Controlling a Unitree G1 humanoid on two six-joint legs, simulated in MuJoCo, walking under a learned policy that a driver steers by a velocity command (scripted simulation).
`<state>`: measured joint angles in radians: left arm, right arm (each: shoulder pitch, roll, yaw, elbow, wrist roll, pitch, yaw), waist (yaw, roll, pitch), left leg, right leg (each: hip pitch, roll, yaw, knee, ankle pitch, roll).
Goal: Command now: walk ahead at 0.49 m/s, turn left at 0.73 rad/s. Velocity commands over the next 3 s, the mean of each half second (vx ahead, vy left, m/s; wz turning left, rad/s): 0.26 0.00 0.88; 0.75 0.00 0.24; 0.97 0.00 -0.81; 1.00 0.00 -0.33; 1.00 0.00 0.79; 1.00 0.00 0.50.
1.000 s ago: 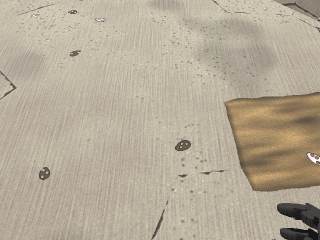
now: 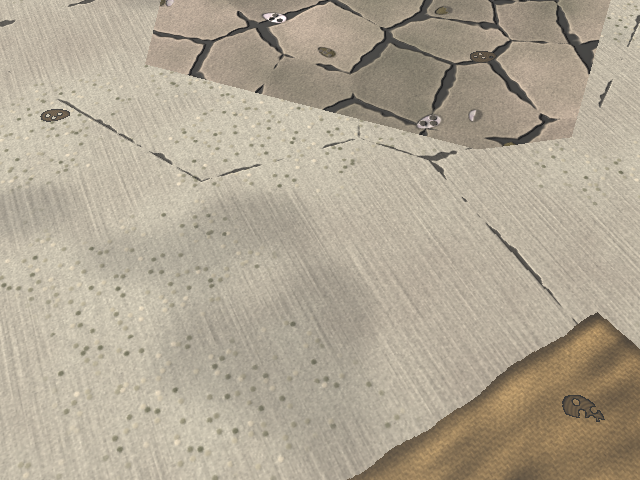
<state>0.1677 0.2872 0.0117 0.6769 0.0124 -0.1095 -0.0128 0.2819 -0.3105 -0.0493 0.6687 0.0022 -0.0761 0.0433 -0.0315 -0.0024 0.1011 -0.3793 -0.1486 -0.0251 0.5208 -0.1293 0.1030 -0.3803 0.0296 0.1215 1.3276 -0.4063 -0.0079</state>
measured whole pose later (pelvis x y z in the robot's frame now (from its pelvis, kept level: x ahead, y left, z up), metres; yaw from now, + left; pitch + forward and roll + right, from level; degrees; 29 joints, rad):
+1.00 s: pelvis +0.36 +0.14 +0.01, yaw +32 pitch +3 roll +0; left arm 0.22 0.28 0.04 0.73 -0.04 -0.06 -0.05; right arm 0.43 -0.24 -0.02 0.72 -0.02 -0.09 0.01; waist -0.05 -0.05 -0.05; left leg -0.09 0.03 0.16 0.44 -0.39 0.00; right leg -0.77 -0.05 0.08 1.21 -0.13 -0.01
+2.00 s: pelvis +1.10 +0.37 +0.01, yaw -2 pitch +0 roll +1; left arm -0.02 0.26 0.00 0.59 -0.01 -0.12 -0.04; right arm 0.60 -0.27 -0.07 0.82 0.04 -0.07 0.01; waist -0.15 -0.01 0.03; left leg -0.02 -0.05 -0.16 0.35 -0.33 0.00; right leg -0.55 -0.03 0.10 0.65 -0.11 -0.01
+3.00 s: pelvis +1.92 +0.61 -0.02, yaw +36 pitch +1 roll -1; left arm 0.05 0.28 0.03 0.61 -0.03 -0.11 -0.04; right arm 0.39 -0.32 -0.05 0.81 -0.03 -0.05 0.00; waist -0.05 0.02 0.03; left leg 0.14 -0.08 -0.11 0.58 -0.52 0.10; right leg -0.55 0.04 -0.05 0.56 -0.02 -0.08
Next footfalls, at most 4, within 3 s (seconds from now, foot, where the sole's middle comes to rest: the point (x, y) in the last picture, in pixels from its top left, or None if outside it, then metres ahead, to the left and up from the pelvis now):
0.28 right None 0.41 -0.05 -0.76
0.82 left None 0.25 0.20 -0.76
1.26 right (214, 349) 0.72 0.25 -0.76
1.68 left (123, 229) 1.07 0.51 -0.76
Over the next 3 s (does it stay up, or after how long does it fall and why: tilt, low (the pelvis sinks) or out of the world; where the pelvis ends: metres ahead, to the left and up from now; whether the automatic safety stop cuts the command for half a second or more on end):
stays up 1.92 0.61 -0.02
